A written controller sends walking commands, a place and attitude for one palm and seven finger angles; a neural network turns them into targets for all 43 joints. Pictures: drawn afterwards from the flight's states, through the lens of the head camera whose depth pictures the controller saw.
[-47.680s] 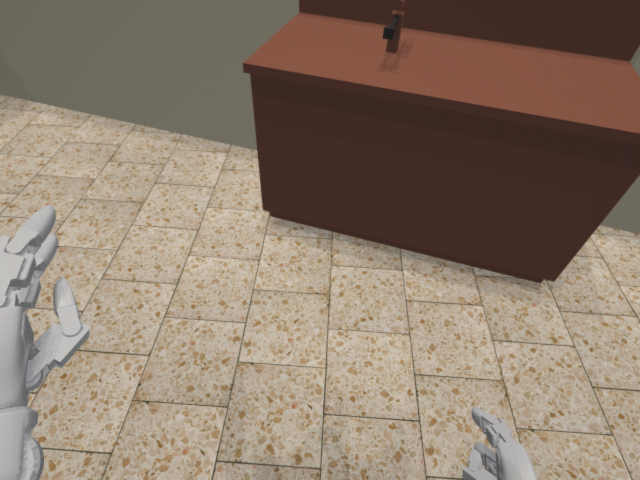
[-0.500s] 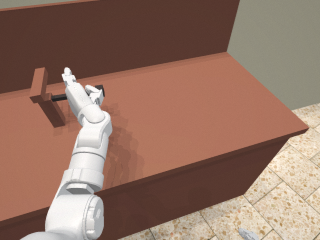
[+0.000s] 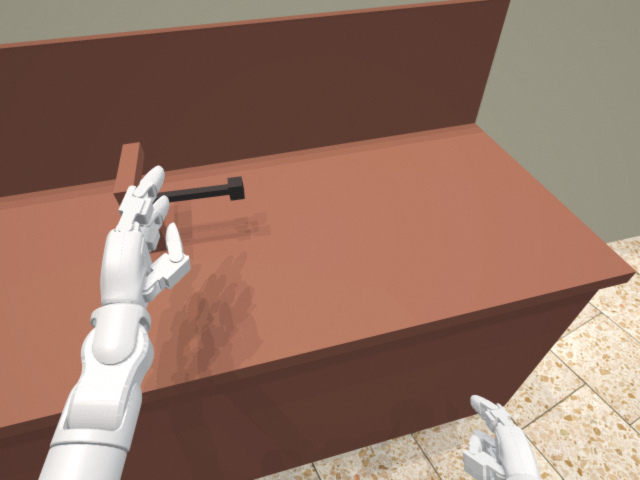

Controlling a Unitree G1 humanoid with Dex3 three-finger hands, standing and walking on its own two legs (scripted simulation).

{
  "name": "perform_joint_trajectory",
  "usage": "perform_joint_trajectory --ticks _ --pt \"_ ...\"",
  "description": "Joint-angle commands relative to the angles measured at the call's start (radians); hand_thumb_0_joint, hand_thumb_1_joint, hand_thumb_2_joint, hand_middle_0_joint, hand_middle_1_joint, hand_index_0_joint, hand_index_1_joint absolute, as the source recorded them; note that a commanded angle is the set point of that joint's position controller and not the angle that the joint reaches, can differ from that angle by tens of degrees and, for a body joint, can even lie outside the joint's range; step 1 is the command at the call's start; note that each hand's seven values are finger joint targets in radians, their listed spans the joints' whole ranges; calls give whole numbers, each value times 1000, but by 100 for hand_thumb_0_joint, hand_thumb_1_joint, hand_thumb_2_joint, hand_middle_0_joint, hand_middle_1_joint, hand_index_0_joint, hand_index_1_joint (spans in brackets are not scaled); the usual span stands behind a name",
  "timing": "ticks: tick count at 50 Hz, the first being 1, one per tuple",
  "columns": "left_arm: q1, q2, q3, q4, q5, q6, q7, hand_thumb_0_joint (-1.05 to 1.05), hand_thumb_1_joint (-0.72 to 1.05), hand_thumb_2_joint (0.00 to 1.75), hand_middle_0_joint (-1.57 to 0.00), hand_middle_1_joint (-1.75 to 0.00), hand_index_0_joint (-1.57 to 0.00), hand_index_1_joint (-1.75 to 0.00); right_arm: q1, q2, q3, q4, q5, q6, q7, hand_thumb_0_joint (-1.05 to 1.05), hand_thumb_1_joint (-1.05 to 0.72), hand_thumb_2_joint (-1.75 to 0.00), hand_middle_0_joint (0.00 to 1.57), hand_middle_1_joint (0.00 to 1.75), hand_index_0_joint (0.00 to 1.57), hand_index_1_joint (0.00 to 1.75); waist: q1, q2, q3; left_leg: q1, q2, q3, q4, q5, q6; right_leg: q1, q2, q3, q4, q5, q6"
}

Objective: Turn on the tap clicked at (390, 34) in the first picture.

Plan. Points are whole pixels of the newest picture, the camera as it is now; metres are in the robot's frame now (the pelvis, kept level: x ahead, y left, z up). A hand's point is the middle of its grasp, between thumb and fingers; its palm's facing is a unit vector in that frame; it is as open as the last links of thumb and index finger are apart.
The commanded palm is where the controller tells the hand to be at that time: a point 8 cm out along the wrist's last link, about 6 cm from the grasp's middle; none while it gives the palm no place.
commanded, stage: draw the hand back beside the body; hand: left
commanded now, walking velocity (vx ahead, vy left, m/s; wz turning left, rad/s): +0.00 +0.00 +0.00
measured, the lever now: (236, 188) +0.54 +0.21 +0.07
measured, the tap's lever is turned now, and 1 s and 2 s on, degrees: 86 86 86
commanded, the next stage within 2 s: step back with the hand held close in 0.86 s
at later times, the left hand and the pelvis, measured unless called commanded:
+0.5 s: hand (114, 317) +0.23 +0.24 +0.15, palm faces +0.35 -0.89 -0.30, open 7.5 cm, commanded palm +0.18 +0.28 +0.16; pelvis +0.01 +0.01 +0.00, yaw +0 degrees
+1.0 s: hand (97, 334) +0.20 +0.24 +0.16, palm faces +0.40 -0.86 -0.32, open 7.4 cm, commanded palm +0.16 +0.28 +0.17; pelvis +0.01 +0.00 +0.00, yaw +1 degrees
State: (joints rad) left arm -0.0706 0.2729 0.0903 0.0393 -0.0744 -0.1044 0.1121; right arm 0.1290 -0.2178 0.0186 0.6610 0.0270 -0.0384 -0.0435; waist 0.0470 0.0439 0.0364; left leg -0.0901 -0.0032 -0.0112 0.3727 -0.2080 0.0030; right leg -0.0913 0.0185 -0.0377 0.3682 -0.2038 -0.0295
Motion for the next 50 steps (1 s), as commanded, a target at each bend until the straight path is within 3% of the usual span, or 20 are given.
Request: perform_joint_trajectory --ticks 1,6,7,8,14,20,21,24,27,29,35,36,37,40,43,46,48,49,50 --pt "-157 239 181 -258 0 -62 0 0 90 90 -18 -25 -18 -25 -113 -106 -27 -161 -7 -37 -12 0 -90 -90 20 30 20 30 7 17 -171 39 8 -8 -64 104 22 51 -21 31 -74 121 -6" --pt "-82 249 210 -416 -7 -59 -6 0 90 90 -19 -26 -19 -26 -132 -92 -16 -189 -14 -40 -9 0 -90 -90 20 30 20 30 12 65 -141 37 19 -18 -64 154 12 63 -19 27 -82 159 -14" --pt "-69 217 179 -438 -3 -58 -7 0 90 90 -19 -26 -19 -26 -125 -88 -15 -194 -17 -43 -9 0 -90 -90 20 30 20 30 6 90 -145 48 21 -15 -59 162 12 57 -21 27 -80 164 -15" --pt "-46 213 176 -446 -6 -56 -7 0 90 90 -19 -27 -19 -27 -123 -89 -16 -195 -17 -49 -7 0 -90 -90 20 30 20 30 4 56 -142 51 26 -21 -60 162 10 53 -18 22 -81 159 -13" --pt "94 156 134 -480 -3 -47 -9 0 90 90 -19 -29 -19 -29 -119 -106 -25 -185 -21 -67 -4 0 -90 -90 20 30 20 30 1 -14 -117 61 32 -26 -55 190 12 38 -15 19 -77 169 -11" --pt "226 215 214 -570 -1 -56 -1 0 90 90 -20 -30 -20 -30 -117 -109 -35 -180 -27 -74 -5 0 -90 -90 20 30 20 30 18 -20 -144 52 28 -28 -38 223 15 65 -22 19 -64 201 -9" --pt "244 238 243 -595 0 -59 1 0 90 90 -20 -30 -20 -30 -121 -112 -34 -176 -27 -74 -5 0 -90 -90 20 30 20 30 21 11 -141 48 25 -31 -38 224 13 68 -20 20 -65 196 -12" --pt "323 236 261 -616 -2 -59 3 0 90 90 -20 -30 -20 -30 -119 -103 -34 -180 -27 -79 -4 0 -90 -90 20 30 20 30 28 27 -121 24 26 -28 -28 219 13 65 -24 18 -64 196 -13" --pt "362 236 271 -670 1 -65 6 0 90 90 -20 -30 -20 -30 -117 -103 -35 -183 -26 -88 -3 0 -90 -90 20 30 20 30 26 83 -104 15 27 -31 -23 202 8 49 -24 19 -67 171 -16" --pt "429 235 282 -673 -5 -61 6 0 90 90 -20 -30 -20 -30 -112 -104 -38 -187 -26 -97 -4 0 -90 -90 20 30 20 30 28 39 -94 11 31 -32 -17 204 11 40 -24 16 -62 178 -13" --pt "341 198 237 -618 -1 -58 8 0 90 90 -20 -30 -20 -30 -115 -113 -44 -173 -23 -103 -16 0 -90 -90 20 30 20 30 5 -22 -49 9 27 -30 -10 134 21 -17 -26 21 -70 117 -4" --pt "321 206 244 -621 -1 -59 9 0 90 90 -20 -30 -20 -30 -123 -114 -42 -171 -22 -103 -18 0 -90 -90 20 30 20 30 3 3 -37 10 22 -29 -12 117 25 -27 -26 24 -77 101 -5" --pt "316 201 240 -608 1 -64 12 0 90 90 -20 -30 -20 -30 -120 -113 -44 -169 -23 -103 -20 0 -90 -90 20 30 20 30 6 15 -48 11 19 -27 -9 104 24 -22 -26 24 -78 91 -7" --pt "351 218 258 -610 -4 -65 12 0 90 90 -20 -30 -20 -30 -123 -109 -43 -176 -26 -106 -24 0 -90 -90 20 30 20 30 20 -36 -79 10 18 -32 -12 119 29 7 -31 22 -69 107 -3" --pt "354 226 262 -653 0 -73 15 0 90 90 -20 -30 -20 -30 -125 -103 -37 -177 -27 -112 -21 0 -90 -90 20 30 20 30 23 41 -93 14 16 -32 -13 130 24 19 -33 25 -64 116 -8" --pt "368 240 278 -677 -1 -71 17 0 90 90 -20 -30 -20 -30 -125 -105 -35 -173 -28 -116 -19 0 -90 -90 20 30 20 30 24 54 -97 10 16 -31 -12 141 22 30 -33 26 -67 132 -10" --pt "384 224 267 -649 -2 -69 15 0 90 90 -20 -30 -20 -30 -119 -100 -36 -174 -29 -116 -19 0 -90 -90 20 30 20 30 22 20 -80 4 20 -29 -10 144 22 22 -33 22 -68 136 -8" --pt "333 254 289 -706 -3 -75 18 0 90 90 -20 -30 -20 -30 -125 -104 -37 -177 -27 -119 -19 0 -90 -90 20 30 20 30 23 49 -94 14 20 -29 -9 148 22 26 -33 27 -70 142 -10" --pt "200 391 439 -783 -14 -112 31 0 90 90 -20 -30 -20 -30 -112 -108 -28 -231 -15 -98 -28 0 -90 -90 20 30 20 30 -1 33 -20 -44 40 -49 35 98 35 -80 -87 142 -98 256 -4"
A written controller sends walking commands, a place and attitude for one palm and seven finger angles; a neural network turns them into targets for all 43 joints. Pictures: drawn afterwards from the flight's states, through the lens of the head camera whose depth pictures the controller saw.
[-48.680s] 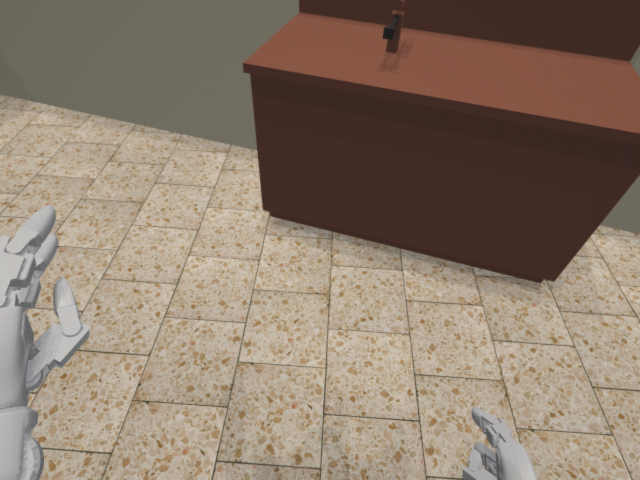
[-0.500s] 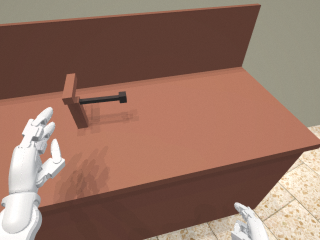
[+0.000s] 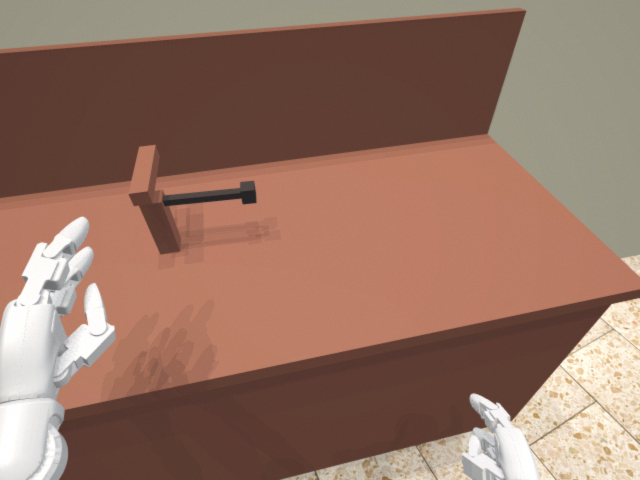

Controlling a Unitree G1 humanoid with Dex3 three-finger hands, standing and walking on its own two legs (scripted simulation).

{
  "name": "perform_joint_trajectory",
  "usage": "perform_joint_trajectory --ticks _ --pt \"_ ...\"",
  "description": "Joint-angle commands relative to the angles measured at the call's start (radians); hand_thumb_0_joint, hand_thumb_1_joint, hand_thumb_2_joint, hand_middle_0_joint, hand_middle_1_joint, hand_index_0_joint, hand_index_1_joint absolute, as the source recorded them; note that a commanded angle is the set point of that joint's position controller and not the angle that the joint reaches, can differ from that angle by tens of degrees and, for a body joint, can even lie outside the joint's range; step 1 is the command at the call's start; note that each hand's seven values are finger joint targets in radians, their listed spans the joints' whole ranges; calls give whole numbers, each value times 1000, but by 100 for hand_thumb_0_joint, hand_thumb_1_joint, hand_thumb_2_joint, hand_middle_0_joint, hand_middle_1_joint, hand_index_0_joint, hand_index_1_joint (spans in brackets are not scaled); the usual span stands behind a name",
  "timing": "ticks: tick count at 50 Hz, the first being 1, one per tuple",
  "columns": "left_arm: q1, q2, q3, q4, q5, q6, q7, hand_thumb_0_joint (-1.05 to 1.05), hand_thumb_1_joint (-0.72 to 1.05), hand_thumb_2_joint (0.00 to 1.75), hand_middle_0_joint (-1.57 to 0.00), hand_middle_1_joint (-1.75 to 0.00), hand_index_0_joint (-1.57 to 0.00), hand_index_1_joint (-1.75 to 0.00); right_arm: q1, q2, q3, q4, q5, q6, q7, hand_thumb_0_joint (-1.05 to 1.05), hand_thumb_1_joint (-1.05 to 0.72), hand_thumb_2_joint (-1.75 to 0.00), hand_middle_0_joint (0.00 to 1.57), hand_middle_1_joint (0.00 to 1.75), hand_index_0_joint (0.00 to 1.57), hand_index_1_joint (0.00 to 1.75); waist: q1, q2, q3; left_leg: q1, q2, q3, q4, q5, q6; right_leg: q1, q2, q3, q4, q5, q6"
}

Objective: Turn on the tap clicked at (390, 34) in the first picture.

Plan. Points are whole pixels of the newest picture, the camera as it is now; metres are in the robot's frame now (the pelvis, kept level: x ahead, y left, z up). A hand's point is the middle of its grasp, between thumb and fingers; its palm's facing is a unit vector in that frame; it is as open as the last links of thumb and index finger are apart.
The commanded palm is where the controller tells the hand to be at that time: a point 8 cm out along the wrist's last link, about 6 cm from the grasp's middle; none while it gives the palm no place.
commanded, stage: step back with the hand held close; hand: left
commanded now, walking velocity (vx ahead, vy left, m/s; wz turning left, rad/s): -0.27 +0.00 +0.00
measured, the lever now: (248, 192) +0.54 +0.20 +0.07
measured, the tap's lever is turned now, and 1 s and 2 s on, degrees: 86 86 86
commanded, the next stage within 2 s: stop stepping back and stand still in 1.44 s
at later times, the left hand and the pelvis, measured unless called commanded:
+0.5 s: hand (52, 375) +0.15 +0.26 +0.16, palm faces +0.37 -0.82 -0.43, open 7.4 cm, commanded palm +0.10 +0.30 +0.17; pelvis -0.06 +0.02 -0.01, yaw -1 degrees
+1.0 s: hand (28, 424) +0.11 +0.26 +0.16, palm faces +0.40 -0.84 -0.37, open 7.4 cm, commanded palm +0.05 +0.30 +0.17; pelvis -0.10 +0.02 -0.02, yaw +2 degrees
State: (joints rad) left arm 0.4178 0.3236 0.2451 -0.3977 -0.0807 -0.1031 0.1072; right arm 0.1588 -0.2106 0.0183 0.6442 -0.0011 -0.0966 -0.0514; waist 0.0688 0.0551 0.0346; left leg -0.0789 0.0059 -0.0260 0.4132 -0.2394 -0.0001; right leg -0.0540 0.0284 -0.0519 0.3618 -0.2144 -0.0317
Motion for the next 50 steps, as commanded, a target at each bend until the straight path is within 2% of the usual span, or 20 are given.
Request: perform_joint_trajectory --ticks 1,2,4,6,9,11,15,16,21,25,29,31,32,36,39,40,43,46,48,50 --pt "-289 326 272 -305 -5 -128 31 0 90 90 -20 -30 -20 -30 -146 -105 -22 -192 9 -28 -26 0 -90 -90 20 30 20 30 -30 7 -14 -67 30 -52 6 116 34 -127 -126 163 -83 306 -6" --pt "-157 236 207 -193 -2 -119 21 0 90 90 -20 -30 -20 -30 -140 -102 -21 -173 3 -16 -26 0 -90 -90 20 30 20 30 -35 -42 -8 -66 36 -56 13 144 37 -144 -131 143 -73 337 0" --pt "-60 165 152 -140 0 -98 6 0 90 90 -20 -30 -20 -30 -112 -118 -37 -204 8 1 -21 0 -90 -90 20 30 20 30 -37 -83 -82 -49 55 -51 30 214 35 -131 -135 129 -35 359 13" --pt "-6 142 133 -159 2 -99 2 0 90 90 -20 -30 -20 -30 -116 -124 -44 -220 9 13 -21 0 -90 -90 20 30 20 30 -35 -24 -150 -31 69 -46 26 314 38 -116 -132 109 7 383 17" --pt "64 169 153 -231 3 -100 9 0 90 90 -20 -30 -20 -30 -105 -132 -52 -247 14 32 -23 0 -90 -90 20 30 20 30 -28 -21 -225 -38 89 -56 24 370 39 -103 -122 93 42 345 24" --pt "57 225 197 -299 5 -105 19 0 90 90 -20 -30 -20 -30 -123 -135 -50 -259 12 37 -28 0 -90 -90 20 30 20 30 -25 -16 -225 -64 91 -72 6 365 39 -114 -116 89 57 298 23" --pt "48 261 234 -356 8 -116 36 0 90 90 -20 -30 -20 -30 -115 -126 -54 -269 13 35 -38 0 -90 -90 20 30 20 30 -27 -43 -193 -152 92 -89 11 246 40 -141 -118 110 61 235 22" --pt "25 287 253 -385 12 -119 42 0 90 90 -20 -30 -20 -30 -121 -132 -55 -265 11 34 -41 0 -90 -90 20 30 20 30 -30 -11 -185 -166 92 -100 3 220 40 -149 -118 116 66 212 16" --pt "43 238 222 -359 18 -127 53 0 90 90 -20 -30 -20 -30 -99 -137 -60 -254 13 11 -42 0 -90 -90 20 30 20 30 -46 57 -143 -260 88 -124 -19 -79 44 -195 -112 132 58 38 9" --pt "58 206 196 -323 24 -131 59 0 90 90 -20 -30 -20 -30 -70 -141 -64 -249 17 -2 -39 0 -90 -90 20 30 20 30 -54 -16 -115 -311 85 -129 1 -227 51 -246 -116 145 29 -98 11" --pt "32 205 189 -323 33 -132 71 0 90 90 -20 -30 -20 -30 -67 -145 -58 -243 12 -10 -43 0 -90 -90 20 30 20 30 -60 -30 -83 -347 97 -150 -5 -310 56 -300 -111 145 23 -227 11" --pt "-1 239 212 -354 41 -134 79 0 90 90 -20 -30 -20 -30 -75 -148 -56 -238 8 -13 -46 0 -90 -90 20 30 20 30 -63 -2 -78 -374 102 -164 -26 -330 62 -291 -100 145 41 -232 11" --pt "-8 215 199 -356 43 -136 80 0 90 90 -20 -30 -20 -30 -69 -137 -52 -234 5 -14 -48 0 -90 -90 20 30 20 30 -61 -2 -97 -390 109 -172 -46 -323 66 -252 -88 126 70 -188 18" --pt "-4 249 238 -404 47 -146 86 0 90 90 -20 -30 -20 -30 -71 -139 -56 -234 2 -26 -47 0 -90 -90 20 30 20 30 -58 53 -161 -391 129 -188 -74 -235 68 -164 -69 109 155 -11 24" --pt "15 209 230 -387 64 -154 81 0 90 90 -20 -30 -20 -30 -68 -146 -58 -238 -1 -30 -40 0 -90 -90 20 30 20 30 -55 131 -115 -595 172 -229 -147 -473 105 -48 -31 101 245 -87 41" --pt "17 210 236 -380 70 -156 81 0 90 90 -20 -30 -20 -30 -65 -142 -60 -235 -3 -29 -38 0 -90 -90 20 30 20 30 -53 112 -103 -636 176 -227 -137 -472 110 -24 -30 102 259 -57 41" --pt "41 214 230 -377 55 -156 77 0 90 90 -20 -30 -20 -30 -50 -124 -62 -232 0 -22 -30 0 -90 -90 20 30 20 30 -61 -40 -128 -476 103 -143 40 -260 64 -167 -113 181 137 59 0" --pt "55 235 232 -392 33 -156 87 0 90 90 -20 -30 -20 -30 -15 -118 -72 -196 1 -13 -18 0 -90 -90 20 30 20 30 -76 -160 -153 -308 20 -49 344 -228 5 -380 -305 361 -55 -89 -111" --pt "48 220 209 -403 26 -146 89 0 90 90 -20 -30 -20 -30 -21 -92 -61 -186 2 -5 -6 0 -90 -90 20 30 20 30 -83 -222 -179 -240 5 -22 462 -159 -7 -405 -369 339 -75 21 -138" --pt "55 240 229 -417 26 -145 87 0 90 90 -20 -30 -20 -30 -37 -93 -57 -198 4 -3 -6 0 -90 -90 20 30 20 30 -85 -208 -181 -249 26 -36 331 -124 4 -348 -335 265 6 152 -105"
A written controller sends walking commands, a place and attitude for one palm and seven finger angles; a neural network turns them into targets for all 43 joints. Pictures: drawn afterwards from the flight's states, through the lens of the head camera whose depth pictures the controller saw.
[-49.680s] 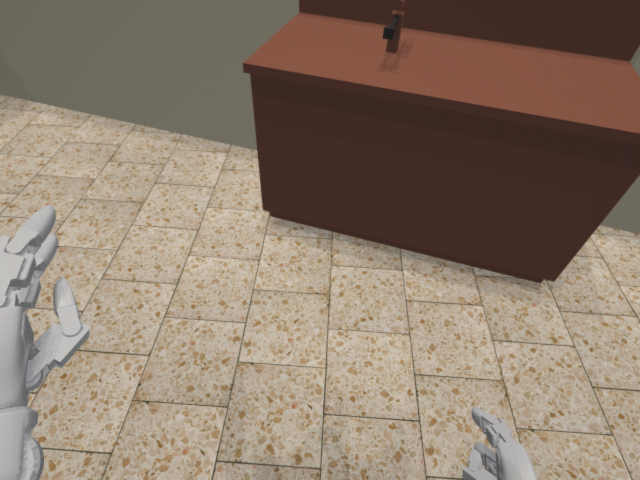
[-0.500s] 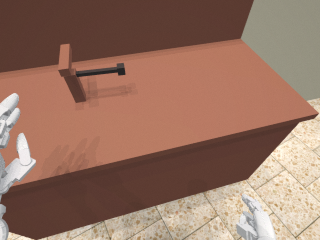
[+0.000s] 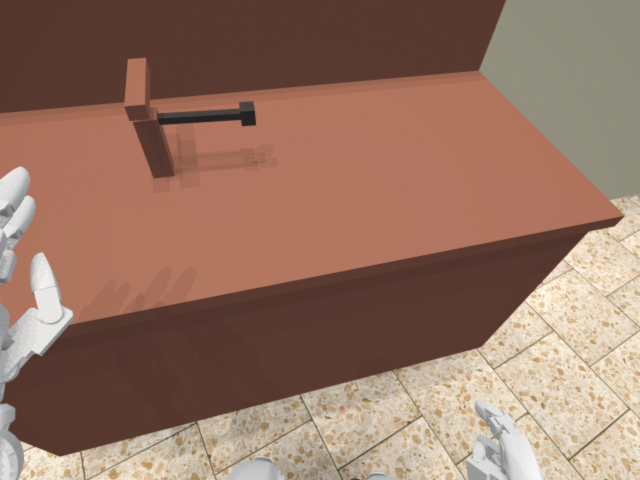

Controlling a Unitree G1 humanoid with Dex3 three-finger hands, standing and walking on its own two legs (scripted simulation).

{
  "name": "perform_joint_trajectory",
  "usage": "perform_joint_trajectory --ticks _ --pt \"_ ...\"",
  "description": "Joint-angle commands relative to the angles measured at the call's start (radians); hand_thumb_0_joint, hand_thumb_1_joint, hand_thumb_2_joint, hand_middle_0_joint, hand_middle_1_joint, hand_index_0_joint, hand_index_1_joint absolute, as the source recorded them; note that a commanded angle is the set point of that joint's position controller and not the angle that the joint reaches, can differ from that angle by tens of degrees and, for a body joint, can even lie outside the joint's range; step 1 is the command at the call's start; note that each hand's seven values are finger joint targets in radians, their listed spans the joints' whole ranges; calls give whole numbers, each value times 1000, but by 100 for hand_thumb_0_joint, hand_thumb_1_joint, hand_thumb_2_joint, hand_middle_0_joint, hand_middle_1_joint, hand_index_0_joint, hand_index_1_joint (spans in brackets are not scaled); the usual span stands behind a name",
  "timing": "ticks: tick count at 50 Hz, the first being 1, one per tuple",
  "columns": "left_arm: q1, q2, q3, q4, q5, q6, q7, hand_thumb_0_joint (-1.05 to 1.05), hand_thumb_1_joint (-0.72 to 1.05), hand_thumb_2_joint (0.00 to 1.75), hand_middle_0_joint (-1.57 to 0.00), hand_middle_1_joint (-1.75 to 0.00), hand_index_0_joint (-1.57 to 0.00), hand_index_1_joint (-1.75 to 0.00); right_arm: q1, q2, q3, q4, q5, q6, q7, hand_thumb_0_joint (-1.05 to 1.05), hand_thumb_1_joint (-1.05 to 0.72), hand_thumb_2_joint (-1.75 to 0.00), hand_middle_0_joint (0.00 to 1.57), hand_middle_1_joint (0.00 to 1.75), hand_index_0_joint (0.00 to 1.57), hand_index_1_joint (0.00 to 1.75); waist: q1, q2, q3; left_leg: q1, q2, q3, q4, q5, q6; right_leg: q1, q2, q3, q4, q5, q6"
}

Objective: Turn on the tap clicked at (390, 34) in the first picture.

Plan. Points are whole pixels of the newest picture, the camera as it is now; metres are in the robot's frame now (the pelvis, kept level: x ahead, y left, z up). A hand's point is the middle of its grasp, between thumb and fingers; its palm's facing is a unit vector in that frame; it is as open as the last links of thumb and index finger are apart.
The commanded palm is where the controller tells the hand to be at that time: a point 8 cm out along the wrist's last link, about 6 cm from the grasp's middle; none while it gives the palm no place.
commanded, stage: step back with the hand held close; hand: left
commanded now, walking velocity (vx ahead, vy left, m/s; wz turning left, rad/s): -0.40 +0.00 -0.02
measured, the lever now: (247, 113) +0.65 +0.16 +0.09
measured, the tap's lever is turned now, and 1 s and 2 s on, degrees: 86 86 86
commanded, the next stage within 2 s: stop stepping back and stand still in 0.44 s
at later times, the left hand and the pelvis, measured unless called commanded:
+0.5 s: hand (49, 446) +0.12 +0.19 +0.19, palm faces +0.30 -0.87 -0.40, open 7.4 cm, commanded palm +0.07 +0.25 +0.19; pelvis -0.10 -0.02 +0.02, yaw -2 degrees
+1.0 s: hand out of the picture -0.03 +0.20 +0.18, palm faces +0.42 -0.84 -0.33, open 7.4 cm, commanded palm -0.08 +0.24 +0.19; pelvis -0.23 -0.05 +0.00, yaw +2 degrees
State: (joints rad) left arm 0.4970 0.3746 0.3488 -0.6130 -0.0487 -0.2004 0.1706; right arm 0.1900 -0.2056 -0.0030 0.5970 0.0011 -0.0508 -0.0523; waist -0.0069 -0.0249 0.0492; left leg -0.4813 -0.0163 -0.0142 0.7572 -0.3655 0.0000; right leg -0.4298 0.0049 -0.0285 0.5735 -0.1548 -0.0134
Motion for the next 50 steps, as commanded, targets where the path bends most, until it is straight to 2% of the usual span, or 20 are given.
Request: perform_joint_trajectory --ticks 1,4,6,9,16,18,20,23,26,28,30,32,33,34,41,42,43,44,48,50 --pt "-25 221 154 -212 -3 -47 28 0 90 90 -20 -30 -20 -30 -87 -105 -34 -153 -1 -46 -11 0 -90 -90 20 30 20 30 -9 -45 -180 150 71 -68 -171 61 16 39 -258 202 -134 97 -88" --pt "-30 191 153 -235 2 -67 30 0 90 90 -20 -30 -20 -30 -85 -124 -44 -162 -10 -65 -26 0 -90 -90 20 30 20 30 3 284 -181 88 312 -326 -436 319 123 33 1 58 244 -174 28" --pt "-67 220 178 -266 4 -86 28 0 90 90 -20 -30 -20 -30 -48 -116 -53 -143 -28 -104 -20 0 -90 -90 20 30 20 30 -2 328 -213 86 370 -375 -500 213 162 -16 29 122 532 -337 25" --pt "-90 155 125 -224 -5 -63 21 0 90 90 -20 -30 -20 -30 -27 -112 -64 -102 -16 -130 -6 0 -90 -90 20 30 20 30 9 185 -215 312 306 -217 -366 596 138 -112 11 109 405 -312 30" --pt "-72 140 89 -160 3 -27 -2 0 90 90 -20 -30 -20 -30 -72 -132 -40 -110 -15 -124 2 0 -90 -90 20 30 20 30 17 253 -196 217 238 -182 -384 181 73 159 33 41 -141 -74 28" --pt "-83 166 107 -162 4 -47 -11 0 90 90 -20 -30 -20 -30 -83 -114 -34 -119 -10 -113 3 0 -90 -90 20 30 20 30 23 89 -200 196 157 -93 -187 53 23 177 -48 71 -316 121 -1" --pt "-78 200 117 -167 -17 -60 -17 0 90 90 -20 -30 -20 -30 -96 -92 -54 -142 20 -108 -8 0 -90 -90 20 30 20 30 39 -315 -199 48 -44 28 376 -174 -53 75 -353 334 -355 323 -177" --pt "39 174 144 -118 -10 -52 -26 0 90 90 -20 -30 -20 -30 -132 -37 -21 -158 10 -81 -4 0 -90 -90 20 30 20 30 2 -140 -211 -65 19 -63 546 -131 -60 162 -300 202 -156 583 -180" --pt "-51 175 141 -178 -14 -78 -17 0 90 90 -20 -30 -20 -30 -168 -44 -4 -162 3 -57 -15 0 -90 -90 20 30 20 30 -9 -43 -176 -1 62 -45 89 -135 -40 211 -253 155 -72 621 -110" --pt "22 177 173 -143 -19 -81 -2 0 90 90 -20 -30 -20 -30 -106 -74 -30 -161 12 -69 -31 0 -90 -90 20 30 20 30 -14 -90 -265 122 35 8 -183 -14 -25 240 -232 175 -8 498 -82" --pt "17 164 154 -191 -19 -71 8 0 90 90 -20 -30 -20 -30 -61 -114 -60 -172 19 -80 -37 0 -90 -90 20 30 20 30 -21 25 -301 329 77 45 -415 221 5 200 -164 146 43 223 -42" --pt "20 175 146 -225 -22 -59 17 0 90 90 -20 -30 -20 -30 -38 -140 -77 -184 30 -104 -38 0 -90 -90 20 30 20 30 -15 309 -227 473 296 -167 -398 645 107 -76 -4 37 270 -291 25" --pt "40 174 150 -184 -19 -45 11 0 90 90 -20 -30 -20 -30 -16 -147 -88 -165 38 -113 -27 0 -90 -90 20 30 20 30 -20 265 -194 472 312 -160 -362 702 131 -137 25 44 373 -355 25" --pt "-28 197 154 -248 -11 -45 11 0 90 90 -20 -30 -20 -30 -49 -110 -62 -165 13 -126 -25 0 -90 -90 20 30 20 30 -38 351 -159 360 304 -262 -396 552 167 -142 -9 78 418 -361 34" --pt "-65 140 92 -42 15 -2 -6 0 90 90 -20 -30 -20 -30 -69 -146 -51 -124 25 -106 1 0 -90 -90 20 30 20 30 7 152 -49 -34 150 -75 -277 -323 90 294 17 -34 -59 -180 16" --pt "-94 128 73 -28 20 -2 -14 0 90 90 -20 -30 -20 -30 -81 -140 -51 -121 22 -92 1 0 -90 -90 20 30 20 30 15 22 -50 -75 73 3 -59 -317 70 299 -32 22 -152 -218 -23" --pt "-116 162 86 -7 20 3 -23 0 90 90 -20 -30 -20 -30 -93 -123 -57 -124 25 -77 3 0 -90 -90 20 30 20 30 7 -227 -53 -119 -17 60 321 -241 41 214 -209 347 -299 -389 -110" --pt "-205 172 84 -47 0 10 -31 0 90 90 -20 -30 -20 -30 -108 -121 -54 -130 34 -85 -2 0 -90 -90 20 30 20 30 -12 -308 -26 -121 -24 3 592 -106 21 66 -334 545 -411 -370 -168" --pt "-184 177 81 -44 -2 8 -45 0 90 90 -20 -30 -20 -30 -67 -99 -42 -58 24 -68 7 0 -90 -90 20 30 20 30 -44 -50 -29 90 71 2 471 64 17 -220 -267 310 -380 -566 -145" --pt "-158 185 86 -93 -5 7 -29 0 90 90 -20 -30 -20 -30 -82 -79 -22 -66 23 -79 -3 0 -90 -90 20 30 20 30 -29 -48 -72 198 47 69 247 2 34 -222 -229 220 -372 -582 -118"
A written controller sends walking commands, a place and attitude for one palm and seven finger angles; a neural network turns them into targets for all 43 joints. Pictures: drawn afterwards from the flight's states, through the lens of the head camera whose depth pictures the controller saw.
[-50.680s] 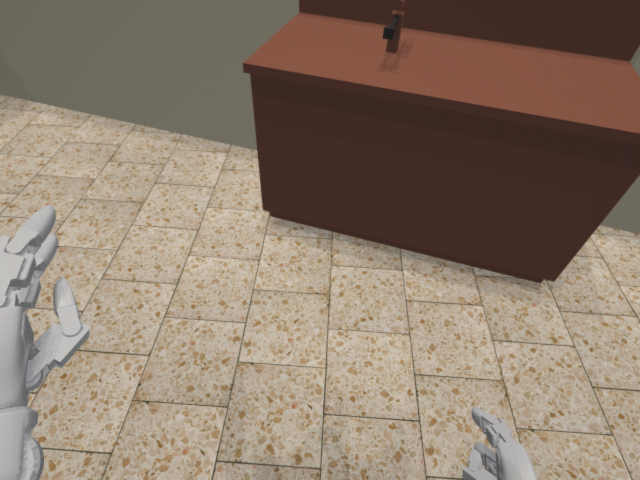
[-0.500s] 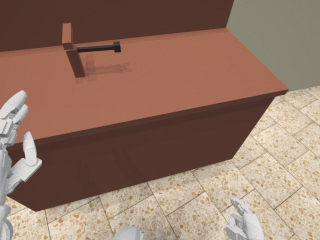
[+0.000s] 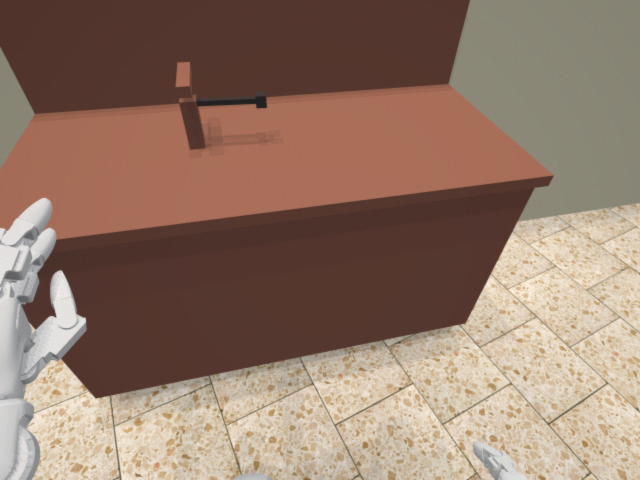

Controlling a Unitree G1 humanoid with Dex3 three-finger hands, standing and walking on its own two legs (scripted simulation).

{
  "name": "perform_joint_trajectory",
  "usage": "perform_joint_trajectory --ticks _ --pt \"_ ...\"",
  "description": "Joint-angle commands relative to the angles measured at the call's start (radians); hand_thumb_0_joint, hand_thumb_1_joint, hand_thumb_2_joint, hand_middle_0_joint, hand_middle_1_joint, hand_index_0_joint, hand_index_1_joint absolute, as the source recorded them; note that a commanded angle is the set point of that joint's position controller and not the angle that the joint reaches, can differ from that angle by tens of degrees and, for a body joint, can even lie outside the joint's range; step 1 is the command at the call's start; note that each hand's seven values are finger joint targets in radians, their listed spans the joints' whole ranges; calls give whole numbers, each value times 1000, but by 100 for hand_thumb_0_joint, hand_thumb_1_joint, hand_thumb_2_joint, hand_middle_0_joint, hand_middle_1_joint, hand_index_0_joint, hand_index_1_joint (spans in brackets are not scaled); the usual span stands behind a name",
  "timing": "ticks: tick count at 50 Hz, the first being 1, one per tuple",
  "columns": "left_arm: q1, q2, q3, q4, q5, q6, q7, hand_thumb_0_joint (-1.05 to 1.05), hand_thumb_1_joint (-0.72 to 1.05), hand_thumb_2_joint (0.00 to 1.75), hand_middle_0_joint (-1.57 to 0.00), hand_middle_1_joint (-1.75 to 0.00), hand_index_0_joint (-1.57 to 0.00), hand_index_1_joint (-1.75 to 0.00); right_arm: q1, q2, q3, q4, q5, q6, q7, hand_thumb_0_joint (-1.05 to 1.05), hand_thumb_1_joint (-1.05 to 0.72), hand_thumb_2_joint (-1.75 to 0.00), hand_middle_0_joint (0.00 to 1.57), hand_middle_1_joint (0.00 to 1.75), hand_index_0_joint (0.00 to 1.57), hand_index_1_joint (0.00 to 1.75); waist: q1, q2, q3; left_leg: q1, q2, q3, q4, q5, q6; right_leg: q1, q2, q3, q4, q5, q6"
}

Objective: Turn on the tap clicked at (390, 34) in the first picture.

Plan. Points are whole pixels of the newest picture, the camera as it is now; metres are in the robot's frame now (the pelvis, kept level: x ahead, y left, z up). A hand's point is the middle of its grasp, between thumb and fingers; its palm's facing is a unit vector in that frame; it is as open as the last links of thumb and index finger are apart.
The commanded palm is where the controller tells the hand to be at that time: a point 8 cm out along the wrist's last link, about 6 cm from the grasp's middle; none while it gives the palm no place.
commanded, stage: stop stepping back and stand still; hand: left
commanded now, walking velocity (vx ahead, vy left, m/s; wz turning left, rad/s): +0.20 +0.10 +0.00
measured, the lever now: (260, 99) +0.88 +0.19 +0.09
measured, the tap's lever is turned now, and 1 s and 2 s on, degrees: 86 86 86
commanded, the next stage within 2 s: stand and check the lever's angle in 0.62 s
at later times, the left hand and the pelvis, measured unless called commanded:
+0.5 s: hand (102, 376) +0.17 +0.20 +0.16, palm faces +0.37 -0.86 -0.34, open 7.4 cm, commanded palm +0.11 +0.25 +0.19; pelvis -0.05 -0.03 +0.00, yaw +0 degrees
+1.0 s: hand (96, 347) +0.19 +0.21 +0.17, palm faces +0.40 -0.84 -0.37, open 7.4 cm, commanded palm +0.14 +0.26 +0.19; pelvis -0.01 -0.02 +0.01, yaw +1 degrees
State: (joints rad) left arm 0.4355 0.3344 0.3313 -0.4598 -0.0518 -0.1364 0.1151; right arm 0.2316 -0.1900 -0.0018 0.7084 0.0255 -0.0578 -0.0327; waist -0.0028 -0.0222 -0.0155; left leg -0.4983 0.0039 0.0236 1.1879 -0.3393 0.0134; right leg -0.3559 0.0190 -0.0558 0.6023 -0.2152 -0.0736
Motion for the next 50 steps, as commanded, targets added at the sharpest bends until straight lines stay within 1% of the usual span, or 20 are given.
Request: perform_joint_trajectory --ticks 1,4,6,7,10,16,17,19,20,22,24,29,31,33,37,40,43,46,48,50 --pt "-105 220 91 -292 -3 -58 34 0 90 90 -20 -30 -20 -30 -130 -99 -26 -196 1 -85 -33 0 -90 -90 20 30 20 30 -25 -64 -19 266 34 30 -314 -64 31 -275 -244 229 -376 -505 -55" --pt "-77 234 121 -343 3 -61 66 0 90 90 -20 -30 -20 -30 -90 -117 -18 -208 -14 -117 -52 0 -90 -90 20 30 20 30 -23 25 -132 372 4 55 -762 -129 63 -82 -170 157 -138 -433 -22" --pt "-102 223 120 -348 14 -74 84 0 90 90 -20 -30 -20 -30 -78 -143 -26 -236 -20 -134 -54 0 -90 -90 20 30 20 30 -32 493 -43 364 295 -431 -1023 -302 180 -278 60 -25 497 -330 70" --pt "-159 240 139 -344 32 -87 81 0 90 90 -20 -30 -20 -30 -80 -127 -29 -224 -12 -143 -49 0 -90 -90 20 30 20 30 -25 363 -8 294 332 -433 -1019 -133 230 -337 13 83 631 -263 62" --pt "-43 208 134 -146 14 -63 58 0 90 90 -20 -30 -20 -30 -70 -125 -36 -176 6 -133 -19 0 -90 -90 20 30 20 30 -29 128 80 261 299 -353 -956 -52 218 -377 -69 100 571 -162 71" --pt "11 151 85 -120 3 -55 43 0 90 90 -20 -30 -20 -30 -95 -148 -36 -221 -11 -106 -40 0 -90 -90 20 30 20 30 6 159 24 26 154 -119 -779 -279 101 253 9 -70 -82 -150 68" --pt "-2 144 76 -122 8 -59 40 0 90 90 -20 -30 -20 -30 -99 -150 -41 -217 -14 -105 -40 0 -90 -90 20 30 20 30 18 61 6 -39 99 -57 -591 -256 82 336 -24 -11 -169 -159 46" --pt "-87 202 90 -177 12 -58 30 0 90 90 -20 -30 -20 -30 -127 -136 -57 -232 -1 -103 -34 0 -90 -90 20 30 20 30 7 -338 -1 -181 -27 -31 -39 -178 28 261 -379 598 -432 -309 -90" --pt "-177 239 118 -250 1 -78 24 0 90 90 -20 -30 -20 -30 -121 -139 -57 -214 -8 -114 -30 0 -90 -90 20 30 20 30 -17 -221 4 -162 4 -65 62 -68 8 225 -382 525 -409 -96 -113" --pt "-172 274 144 -261 17 -86 30 0 90 90 -20 -30 -20 -30 -98 -130 -57 -170 -11 -114 -23 0 -90 -90 20 30 20 30 -29 -131 -19 -7 50 -83 -12 -35 7 39 -353 452 -403 -417 -109" --pt "-103 260 141 -302 5 -87 35 0 90 90 -20 -30 -20 -30 -111 -113 -49 -179 -10 -99 -25 0 -90 -90 20 30 20 30 -29 -80 31 160 77 -53 -179 11 14 -151 -325 311 -396 -423 -88" --pt "-29 229 138 -333 -6 -92 69 0 90 90 -20 -30 -20 -30 -114 -117 -38 -213 -23 -104 -54 0 -90 -90 20 30 20 30 -24 96 -26 395 24 11 -701 -110 45 -130 -209 155 -203 -478 -23" --pt "-36 184 126 -316 -7 -99 80 0 90 90 -20 -30 -20 -30 -98 -155 -42 -239 -21 -119 -57 0 -90 -90 20 30 20 30 -26 433 13 304 255 -396 -998 -356 158 -146 -2 -19 206 -341 65" --pt "-72 216 162 -224 9 -95 78 0 90 90 -20 -30 -20 -30 -71 -128 -49 -212 -10 -138 -47 0 -90 -90 20 30 20 30 -28 254 30 236 268 -397 -991 -187 176 -156 -19 60 373 -273 76" --pt "31 158 112 -138 5 -79 56 0 90 90 -20 -30 -20 -30 -96 -130 -36 -221 3 -125 -33 0 -90 -90 20 30 20 30 7 110 -26 215 140 -132 -730 174 77 181 -31 8 -220 -7 89" --pt "-12 187 104 -182 2 -82 36 0 90 90 -20 -30 -20 -30 -128 -117 -41 -248 -3 -105 -17 0 -90 -90 20 30 20 30 -17 -182 -7 30 7 -15 -427 -25 -1 242 -316 422 -372 109 -45" --pt "-30 202 115 -248 1 -79 41 0 90 90 -20 -30 -20 -30 -115 -126 -50 -237 -2 -104 -15 0 -90 -90 20 30 20 30 -4 -115 -31 132 46 -59 -479 -39 7 178 -302 348 -343 21 -76" --pt "-62 226 135 -337 3 -96 63 0 90 90 -20 -30 -20 -30 -142 -125 -34 -235 -19 -104 -37 0 -90 -90 20 30 20 30 -13 65 -69 348 58 -74 -776 159 16 116 -184 183 -196 4 0" --pt "-57 208 126 -330 5 -105 76 0 90 90 -20 -30 -20 -30 -154 -137 -36 -242 -21 -101 -48 0 -90 -90 20 30 20 30 16 199 -68 349 162 -209 -857 173 56 98 -69 95 -130 -15 58" --pt "-31 190 121 -261 6 -90 76 0 90 90 -20 -30 -20 -30 -140 -132 -39 -238 -10 -105 -49 0 -90 -90 20 30 20 30 14 136 -65 285 130 -163 -833 105 48 165 -53 96 -177 15 66"
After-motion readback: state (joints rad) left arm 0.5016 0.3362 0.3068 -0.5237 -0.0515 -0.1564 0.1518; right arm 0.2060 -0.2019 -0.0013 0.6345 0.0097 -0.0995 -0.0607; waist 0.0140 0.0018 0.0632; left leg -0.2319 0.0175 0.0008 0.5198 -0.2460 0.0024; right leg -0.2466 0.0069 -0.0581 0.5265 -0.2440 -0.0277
